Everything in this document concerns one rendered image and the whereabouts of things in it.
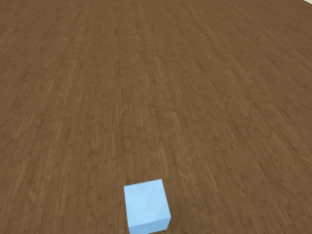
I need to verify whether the carton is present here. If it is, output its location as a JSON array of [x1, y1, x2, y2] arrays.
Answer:
[[124, 179, 171, 234]]

